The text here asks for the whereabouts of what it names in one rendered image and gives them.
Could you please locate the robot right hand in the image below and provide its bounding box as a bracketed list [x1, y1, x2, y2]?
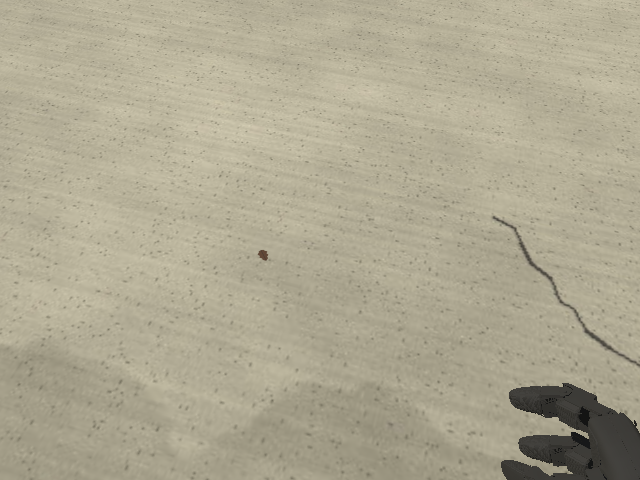
[501, 383, 640, 480]

